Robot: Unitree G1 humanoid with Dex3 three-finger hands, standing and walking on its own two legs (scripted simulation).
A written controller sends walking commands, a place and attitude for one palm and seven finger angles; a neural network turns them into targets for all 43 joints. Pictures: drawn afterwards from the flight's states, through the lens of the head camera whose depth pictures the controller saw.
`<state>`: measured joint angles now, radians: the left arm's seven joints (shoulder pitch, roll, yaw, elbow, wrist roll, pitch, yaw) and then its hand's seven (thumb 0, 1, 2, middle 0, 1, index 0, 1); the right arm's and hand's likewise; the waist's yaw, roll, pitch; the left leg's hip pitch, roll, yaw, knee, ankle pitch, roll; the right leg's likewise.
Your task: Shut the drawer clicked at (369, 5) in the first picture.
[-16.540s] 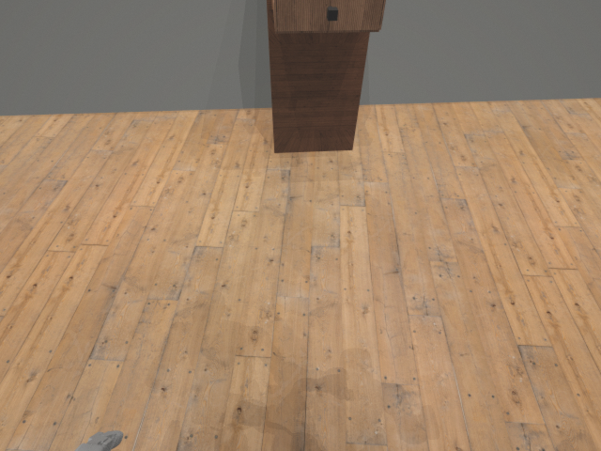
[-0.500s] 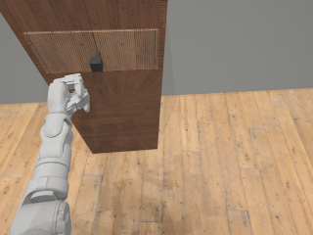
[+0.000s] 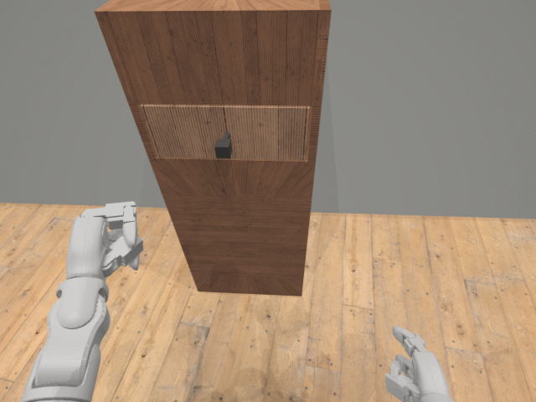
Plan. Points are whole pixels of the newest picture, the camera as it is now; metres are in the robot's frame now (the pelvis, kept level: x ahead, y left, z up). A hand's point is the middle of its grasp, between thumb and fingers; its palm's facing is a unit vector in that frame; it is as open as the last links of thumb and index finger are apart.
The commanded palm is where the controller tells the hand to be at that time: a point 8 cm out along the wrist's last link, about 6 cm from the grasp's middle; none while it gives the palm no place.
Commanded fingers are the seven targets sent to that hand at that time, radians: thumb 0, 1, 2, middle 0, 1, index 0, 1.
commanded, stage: draw the hand back to the body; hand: left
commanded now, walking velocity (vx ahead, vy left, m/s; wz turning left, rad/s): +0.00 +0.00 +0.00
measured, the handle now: (224, 144) +0.64 +0.18 +0.03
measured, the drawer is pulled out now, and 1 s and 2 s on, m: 0.00 0.00 0.00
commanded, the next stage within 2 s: step back with the hand held close in 0.52 s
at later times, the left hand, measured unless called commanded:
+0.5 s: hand (57, 306) +0.17 +0.24 +0.16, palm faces +0.43 -0.80 -0.41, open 3.2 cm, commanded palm +0.13 +0.28 +0.17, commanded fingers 0.00 0.90 0.90 -1.40 -1.60 -1.40 -1.60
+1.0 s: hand (55, 306) +0.17 +0.25 +0.15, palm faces +0.28 -0.81 -0.52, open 3.2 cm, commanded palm +0.11 +0.30 +0.17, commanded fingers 0.00 0.90 0.90 -1.40 -1.60 -1.40 -1.60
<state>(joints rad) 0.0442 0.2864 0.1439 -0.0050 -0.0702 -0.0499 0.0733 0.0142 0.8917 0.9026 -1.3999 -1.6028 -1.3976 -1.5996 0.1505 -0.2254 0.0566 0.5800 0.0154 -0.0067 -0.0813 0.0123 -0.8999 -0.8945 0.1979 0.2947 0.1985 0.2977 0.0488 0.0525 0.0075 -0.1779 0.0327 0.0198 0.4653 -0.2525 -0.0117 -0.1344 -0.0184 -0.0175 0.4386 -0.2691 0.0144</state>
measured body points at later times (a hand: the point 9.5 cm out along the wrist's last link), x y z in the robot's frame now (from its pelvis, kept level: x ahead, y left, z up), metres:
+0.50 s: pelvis +0.00 +0.00 +0.00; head -0.02 -0.03 +0.45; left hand +0.14 +0.28 +0.18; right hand +0.19 -0.22 -0.08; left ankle +0.00 +0.13 -0.74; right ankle -0.02 -0.13 -0.74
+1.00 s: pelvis -0.02 +0.02 +0.00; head +0.00 +0.00 +0.45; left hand +0.15 +0.29 +0.18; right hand +0.16 -0.23 -0.08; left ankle +0.00 +0.13 -0.74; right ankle -0.02 -0.13 -0.74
